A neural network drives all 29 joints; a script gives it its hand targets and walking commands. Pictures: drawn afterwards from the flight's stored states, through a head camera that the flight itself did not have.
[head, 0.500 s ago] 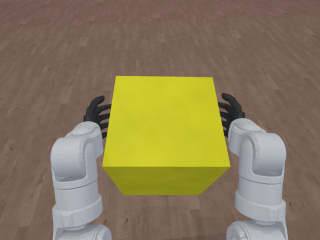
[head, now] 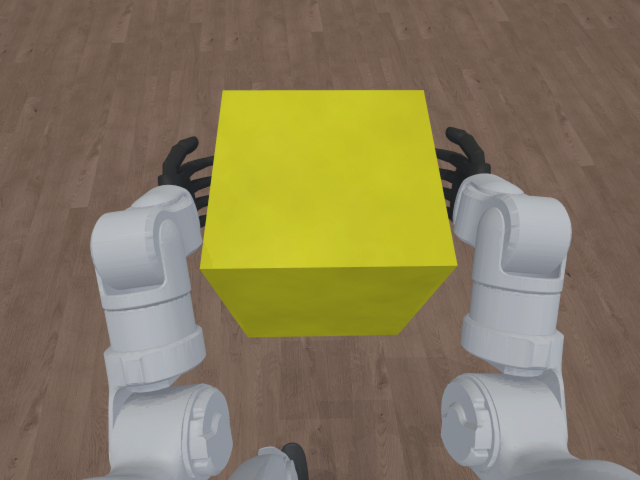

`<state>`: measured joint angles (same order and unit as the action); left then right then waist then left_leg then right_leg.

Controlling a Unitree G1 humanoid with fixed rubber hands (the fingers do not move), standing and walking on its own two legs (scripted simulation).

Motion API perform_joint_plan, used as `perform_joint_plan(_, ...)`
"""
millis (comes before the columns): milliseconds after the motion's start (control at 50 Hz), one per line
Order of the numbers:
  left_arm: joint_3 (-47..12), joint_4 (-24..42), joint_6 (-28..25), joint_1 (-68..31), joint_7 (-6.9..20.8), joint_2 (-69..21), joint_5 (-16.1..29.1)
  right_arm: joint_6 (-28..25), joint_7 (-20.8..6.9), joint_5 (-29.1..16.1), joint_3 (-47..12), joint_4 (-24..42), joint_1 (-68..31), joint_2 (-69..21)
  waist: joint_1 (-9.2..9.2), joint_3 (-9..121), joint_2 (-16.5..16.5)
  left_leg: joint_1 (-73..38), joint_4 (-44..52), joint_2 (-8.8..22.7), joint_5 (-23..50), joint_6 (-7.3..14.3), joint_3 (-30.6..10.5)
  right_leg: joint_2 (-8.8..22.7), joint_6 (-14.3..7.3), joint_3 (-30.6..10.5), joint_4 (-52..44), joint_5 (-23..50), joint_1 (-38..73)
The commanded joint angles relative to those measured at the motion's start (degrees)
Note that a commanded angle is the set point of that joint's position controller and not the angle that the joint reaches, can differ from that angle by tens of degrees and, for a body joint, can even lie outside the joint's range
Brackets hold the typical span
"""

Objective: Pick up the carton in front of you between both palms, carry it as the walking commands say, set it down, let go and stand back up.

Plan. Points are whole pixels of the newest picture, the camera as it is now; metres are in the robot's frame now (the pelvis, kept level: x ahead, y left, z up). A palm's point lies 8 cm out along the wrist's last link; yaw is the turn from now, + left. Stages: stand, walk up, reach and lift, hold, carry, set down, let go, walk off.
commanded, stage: carry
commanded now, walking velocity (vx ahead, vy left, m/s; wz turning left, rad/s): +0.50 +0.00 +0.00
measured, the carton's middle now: (323, 231) +0.41 +0.00 +0.08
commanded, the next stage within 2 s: none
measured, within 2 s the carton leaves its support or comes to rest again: neither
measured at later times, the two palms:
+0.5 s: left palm (217, 13) +0.70 +0.14 +0.19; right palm (428, 0) +0.73 -0.16 +0.19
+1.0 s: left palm out of the picture +1.02 +0.14 +0.21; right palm out of the picture +1.00 -0.16 +0.20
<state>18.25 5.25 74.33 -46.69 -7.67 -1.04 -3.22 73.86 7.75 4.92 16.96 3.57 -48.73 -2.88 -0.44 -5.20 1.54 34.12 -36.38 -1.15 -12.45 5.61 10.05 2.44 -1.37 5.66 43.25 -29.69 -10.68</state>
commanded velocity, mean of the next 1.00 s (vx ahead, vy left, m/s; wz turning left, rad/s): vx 0.50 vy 0.00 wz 0.00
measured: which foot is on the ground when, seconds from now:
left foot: down 0.00-0.38, up 0.40-0.82, down 0.84-1.00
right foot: up 0.00-0.36, down 0.38-0.84, up 0.86-1.00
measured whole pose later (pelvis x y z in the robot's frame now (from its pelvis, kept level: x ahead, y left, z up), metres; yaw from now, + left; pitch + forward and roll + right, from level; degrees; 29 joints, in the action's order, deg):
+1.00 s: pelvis +0.63 +0.01 +0.07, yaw +1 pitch +5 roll +0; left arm 16.9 -3.4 76.8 -47.6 -7.8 0.4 -4.1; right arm 74.9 8.7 2.6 14.3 -4.0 -46.5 -0.5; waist -4.7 -2.3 0.2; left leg 24.5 -32.2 -1.3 -17.4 5.4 7.8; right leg -0.3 -2.5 0.4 74.8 -23.6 -33.9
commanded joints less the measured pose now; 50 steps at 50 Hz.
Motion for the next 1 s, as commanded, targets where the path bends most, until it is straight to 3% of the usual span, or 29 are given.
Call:
perform_joint_plan(0,-41.31,2.42,0.62,-43.19,13.98,-55.21,23.3,0.07,-11.88,-22.8,-39.8,-1.07,-34.86,-55.25,-5.54,49.21,-19.28,-63.06,11.24,21.84,17.81,15.34,-44.77,-6.63,-0.33,-7.45,39.28,-1.27,-28.42)
perform_joint_plan(20,-41.17,2.61,0.18,-43.79,13.66,-55.67,22.98,-0.15,-12.36,-24.26,-40.57,1.67,-36.47,-56.27,-6.0,44.39,-14.41,-61.3,8.7,20.41,25.18,13.92,-37.37,-4.4,-1.54,-8.81,42.62,0.34,-34.52)
perform_joint_plan(40,-40.72,3.69,-0.21,-44.09,13.28,-55.67,22.35,-0.35,-12.76,-26.02,-41.91,3.89,-38.8,-58.07,-6.45,41.3,-7.69,-58.76,7.73,19.22,29.17,11.22,-32.6,-2.93,-1.89,-8.27,40.75,2.72,-36.97)
perform_joint_plan(60,-40.46,4.14,-0.48,-43.59,12.82,-55.75,21.54,-0.62,-13.04,-27.92,-43.12,6.61,-41.2,-59.39,-5.98,38.69,-5.08,-55.99,8.12,18.22,30.97,9.15,-29.57,-1.92,-1.98,-7.96,37.2,4.56,-37.6)
perform_joint_plan(80,-39.96,4.34,-0.71,-42.36,12.27,-55.64,20.58,-0.84,-13.23,-29.39,-43.97,8.59,-42.85,-60.14,-4.96,38.83,-4.59,-54.17,9.05,17.55,28.8,7.76,-27.35,-1.24,-2.01,-7.92,34.05,6.46,-36.04)
perform_joint_plan(120,-39.56,4.49,-1.16,-39.41,11.27,-54.47,18.77,-1.18,-13.37,-30.91,-44.62,11.22,-43.97,-60.13,-4.14,39.26,-5.68,-53.57,10.05,16.99,27.36,6.95,-25.15,-1.02,-1.58,-6.8,29.28,6.96,-35.33)
perform_joint_plan(200,-39.34,4.41,-1.36,-36.29,10.0,-50.99,16.34,-0.7,-13.77,-31.04,-44.41,11.64,-42.35,-56.58,-4.42,37.02,-7.54,-52.0,10.77,15.23,31.2,8.04,-19.27,-1.11,-0.5,-3.43,16.78,7.84,-37.13)
perform_joint_plan(280,-39.65,1.42,0.0,-35.96,10.11,-49.37,16.25,0.74,-14.48,-29.78,-42.94,5.43,-38.98,-54.05,-3.83,32.06,-10.48,-42.78,11.71,11.45,34.49,5.02,-10.34,-3.85,-0.8,2.75,-3.07,17.48,-25.01)
perform_joint_plan(320,-39.62,-1.31,0.78,-36.77,10.91,-49.88,17.39,1.27,-14.72,-28.65,-41.84,1.25,-38.04,-53.64,-1.87,31.61,-12.12,-40.07,6.83,11.06,44.77,2.45,-7.13,-6.7,-1.86,6.08,-10.01,21.0,-15.65)
perform_joint_plan(340,-39.54,-3.36,1.04,-36.78,11.42,-50.44,18.0,1.53,-14.77,-28.01,-41.24,-0.84,-37.76,-53.51,1.07,33.73,-11.01,-37.06,-0.79,10.27,46.67,0.09,-3.97,-7.73,-2.7,7.42,-15.23,24.32,-5.22)
perform_joint_plan(360,-39.14,-5.01,1.15,-36.65,12.03,-50.93,18.9,1.65,-14.82,-27.43,-40.64,-2.72,-37.78,-53.29,4.23,37.35,-8.34,-28.78,-8.88,8.84,36.19,-1.62,-3.32,-5.07,-3.47,4.2,-14.47,22.2,8.58)
perform_joint_plan(380,-38.5,-6.16,1.25,-37.22,12.65,-51.31,20.05,1.86,-14.85,-26.85,-39.74,-4.49,-38.24,-53.49,5.35,41.74,1.36,-15.65,-21.18,5.49,12.83,-3.46,-4.25,9.04,-6.39,-17.6,-15.2,16.82,20.91)
perform_joint_plan(400,-38.51,-8.1,1.0,-38.67,13.09,-52.33,20.51,1.99,-14.74,-25.88,-38.18,-5.06,-38.92,-54.43,5.38,42.36,16.35,1.01,-35.21,-4.02,-16.66,-4.8,-7.46,17.58,-14.63,-40.65,-20.51,25.74,29.77)
perform_joint_plan(420,-38.68,-7.7,1.05,-39.85,13.7,-54.48,22.29,1.9,-14.41,-25.49,-37.74,-5.94,-40.37,-54.83,5.02,39.61,13.43,7.95,-43.62,-1.69,-17.83,-2.9,-12.45,17.18,-16.3,-39.78,-19.59,28.65,29.73)
perform_joint_plan(460,-39.87,-4.06,0.66,-45.91,14.78,-59.72,26.48,1.39,-13.35,-24.77,-36.22,-5.03,-41.63,-56.39,5.15,35.89,2.22,10.94,-42.97,1.18,-12.65,-2.34,-12.26,13.95,-13.22,-28.08,-17.1,38.63,24.61)
perform_joint_plan(480,-40.52,-1.83,0.46,-49.03,15.01,-61.57,28.39,1.19,-12.68,-24.04,-35.48,-4.45,-41.92,-56.7,4.58,35.24,1.43,10.6,-40.04,2.37,-10.67,-2.33,-12.1,13.06,-11.91,-24.87,-17.71,38.53,22.63)
perform_joint_plan(520,-40.81,1.36,0.22,-52.04,15.0,-62.75,30.53,0.96,-11.37,-22.77,-34.44,-2.85,-41.45,-56.26,3.96,36.11,2.57,9.02,-36.03,2.84,-9.07,-2.73,-11.3,12.26,-10.8,-22.04,-19.31,35.78,21.2)
perform_joint_plan(600,-39.98,3.17,0.87,-51.48,14.34,-61.06,30.51,1.22,-9.58,-20.47,-33.93,-2.01,-39.66,-54.08,4.41,35.2,3.14,13.2,-28.09,3.59,-8.78,-3.74,-8.82,12.9,-12.49,-18.42,-21.12,36.93,22.31)
perform_joint_plan(640,-39.55,1.54,1.33,-49.4,14.27,-60.0,29.54,1.65,-9.3,-19.69,-34.34,-3.02,-38.2,-53.41,4.76,33.59,3.58,13.39,-21.51,3.9,-6.12,-4.06,-7.33,11.61,-12.13,-15.24,-21.2,39.3,22.35)
perform_joint_plan(740,-38.15,-5.7,1.55,-44.32,15.03,-58.73,26.35,2.0,-10.59,-20.1,-35.2,-7.95,-37.01,-54.43,4.82,29.64,7.33,3.2,-3.52,-0.19,0.34,-2.64,-0.66,7.87,-8.71,-6.42,-18.61,52.14,18.58)
perform_joint_plan(780,-37.71,-7.46,1.25,-43.95,15.09,-58.95,25.76,1.75,-11.45,-21.42,-35.48,-9.47,-38.07,-55.76,1.66,31.89,8.1,-10.2,4.19,-4.34,1.89,-1.19,3.45,6.63,-5.68,-1.26,-8.85,65.92,15.35)
perform_joint_plan(800,-37.78,-8.03,1.0,-44.1,15.03,-59.16,25.55,1.51,-11.82,-22.13,-35.5,-10.3,-37.98,-56.29,-1.61,36.45,6.34,-24.94,7.5,-3.71,4.94,-0.12,3.43,5.72,-3.42,0.66,-0.36,61.12,9.37)
perform_joint_plan(820,-37.78,-8.17,0.76,-44.58,15.0,-58.85,25.07,1.2,-12.27,-22.96,-35.43,-10.4,-37.68,-56.94,-4.34,40.37,0.69,-40.23,7.24,5.9,-2.18,1.99,-10.53,4.81,-1.36,-0.81,9.84,41.11,-3.35)
perform_joint_plan(840,-37.24,-8.0,0.8,-45.31,14.95,-60.34,24.74,0.6,-12.42,-23.18,-35.06,-10.3,-39.38,-56.03,-4.18,45.69,-16.16,-55.1,11.06,22.07,0.65,11.7,-40.89,-4.51,1.05,-2.65,25.35,8.26,-22.49)
perform_joint_plan(860,-37.1,-7.11,0.75,-47.4,14.59,-59.11,24.31,0.39,-12.74,-24.57,-35.62,-9.69,-39.5,-58.19,-4.81,43.1,-17.57,-55.28,14.86,21.54,4.84,14.27,-48.3,-6.85,0.03,-7.05,36.41,-0.4,-31.11)
perform_joint_plan(900,-36.49,-5.01,0.39,-48.0,13.34,-59.03,23.56,0.15,-13.32,-28.28,-37.7,-3.38,-45.05,-61.0,-5.15,37.7,-6.31,-49.89,10.32,19.32,17.35,11.65,-35.66,-2.67,-1.58,-8.13,39.98,3.16,-36.71)
perform_joint_plan(920,-36.03,-4.02,0.33,-47.09,12.64,-58.63,22.76,0.05,-13.45,-30.09,-38.66,-0.47,-47.59,-62.11,-4.5,36.57,-3.95,-46.72,10.67,18.2,18.86,9.73,-31.83,-1.35,-1.61,-8.21,36.99,5.27,-36.16)
perform_joint_plan(960,-35.37,-2.39,0.28,-45.06,11.28,-57.67,21.18,-0.03,-13.42,-32.38,-39.87,3.57,-50.07,-62.9,-2.95,37.46,-4.71,-44.49,12.01,16.76,15.54,7.58,-27.7,-0.33,-1.32,-7.6,31.5,7.47,-33.68)
perform_joint_plan(980,-35.31,-1.82,0.25,-44.06,10.78,-57.0,20.5,0.02,-13.37,-32.8,-40.0,4.81,-50.12,-62.63,-2.85,37.74,-5.64,-44.62,12.11,16.45,15.98,7.59,-26.48,-0.52,-1.01,-6.8,29.82,7.23,-33.94)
